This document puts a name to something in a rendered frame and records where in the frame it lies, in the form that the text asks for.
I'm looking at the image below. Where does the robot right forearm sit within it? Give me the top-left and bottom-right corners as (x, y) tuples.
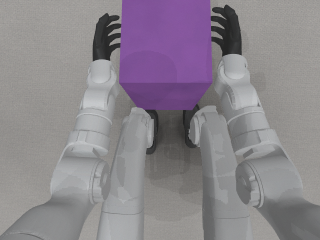
(213, 54), (303, 192)

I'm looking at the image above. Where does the carton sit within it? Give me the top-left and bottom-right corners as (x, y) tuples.
(119, 0), (213, 110)

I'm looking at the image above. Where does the right robot upper arm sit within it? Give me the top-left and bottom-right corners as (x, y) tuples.
(235, 155), (320, 240)

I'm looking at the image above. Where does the robot left hand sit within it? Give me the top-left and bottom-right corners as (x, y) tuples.
(92, 13), (121, 61)

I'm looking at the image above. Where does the robot right thigh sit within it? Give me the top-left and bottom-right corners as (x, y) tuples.
(191, 112), (254, 240)

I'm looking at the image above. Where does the robot right hand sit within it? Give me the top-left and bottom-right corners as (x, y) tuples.
(211, 4), (242, 57)

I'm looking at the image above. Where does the robot right shin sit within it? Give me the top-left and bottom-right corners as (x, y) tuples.
(188, 105), (228, 142)

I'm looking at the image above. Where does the robot left forearm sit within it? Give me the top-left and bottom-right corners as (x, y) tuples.
(50, 59), (120, 194)

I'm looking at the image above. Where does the left robot upper arm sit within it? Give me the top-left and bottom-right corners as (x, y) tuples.
(0, 156), (111, 240)

